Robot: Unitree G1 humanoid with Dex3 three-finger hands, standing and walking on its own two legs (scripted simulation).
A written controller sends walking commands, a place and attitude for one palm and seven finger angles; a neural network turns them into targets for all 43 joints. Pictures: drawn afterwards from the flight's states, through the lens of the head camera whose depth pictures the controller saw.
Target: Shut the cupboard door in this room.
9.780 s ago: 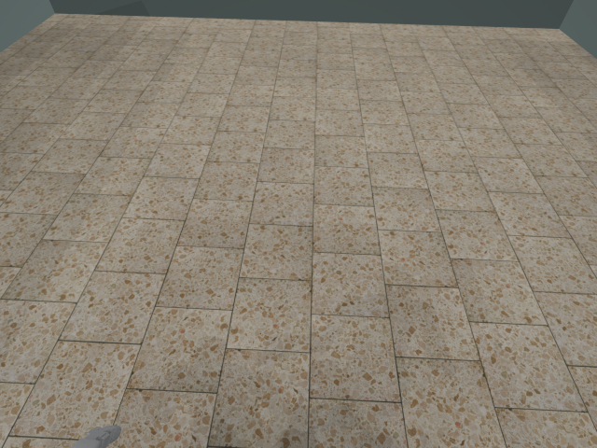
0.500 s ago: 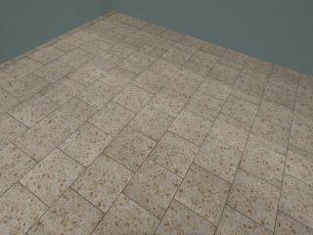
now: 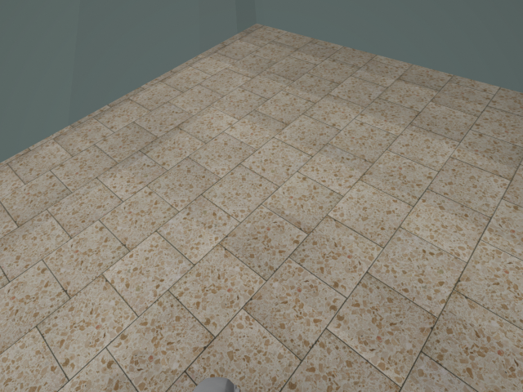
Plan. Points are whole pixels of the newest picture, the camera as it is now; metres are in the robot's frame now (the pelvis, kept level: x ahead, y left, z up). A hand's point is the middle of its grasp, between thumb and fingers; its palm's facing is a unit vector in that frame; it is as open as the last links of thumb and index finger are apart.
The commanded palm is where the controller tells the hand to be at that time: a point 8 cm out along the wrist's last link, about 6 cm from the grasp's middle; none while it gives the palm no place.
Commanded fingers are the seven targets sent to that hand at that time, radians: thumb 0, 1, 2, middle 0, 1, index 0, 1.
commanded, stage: turn or walk to find it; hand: left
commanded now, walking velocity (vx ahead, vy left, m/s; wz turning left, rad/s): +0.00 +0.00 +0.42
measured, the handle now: out of the picture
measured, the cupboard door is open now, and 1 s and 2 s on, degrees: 77 77 77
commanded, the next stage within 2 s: none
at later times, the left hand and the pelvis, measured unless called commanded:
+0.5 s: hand out of the picture -0.01 +0.27 -0.17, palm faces +0.25 -0.93 -0.26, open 7.4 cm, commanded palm none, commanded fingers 0.00 0.90 0.90 -0.20 -0.30 -0.20 -0.30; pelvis -0.02 +0.05 +0.00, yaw +12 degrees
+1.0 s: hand out of the picture -0.05 +0.20 -0.16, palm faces +0.43 -0.86 -0.27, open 7.4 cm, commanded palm none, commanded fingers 0.00 0.90 0.90 -0.20 -0.30 -0.20 -0.30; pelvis -0.03 +0.00 +0.00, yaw +26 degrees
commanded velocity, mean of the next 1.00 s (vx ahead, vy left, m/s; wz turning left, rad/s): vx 0.00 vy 0.00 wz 0.42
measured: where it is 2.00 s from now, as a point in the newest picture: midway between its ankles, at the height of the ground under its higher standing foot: outside the picture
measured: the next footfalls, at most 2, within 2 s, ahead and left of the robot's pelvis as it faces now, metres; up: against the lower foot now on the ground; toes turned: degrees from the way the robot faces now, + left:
left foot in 0.26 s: +0.00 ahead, +0.16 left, +0.00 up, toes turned +12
right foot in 0.68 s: +0.05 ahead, -0.08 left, +0.00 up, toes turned +12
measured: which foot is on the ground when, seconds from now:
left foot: up 0.00-0.24, down 0.26-0.68, up 0.70-1.00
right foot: down 0.00-0.26, up 0.28-0.66, down 0.68-1.00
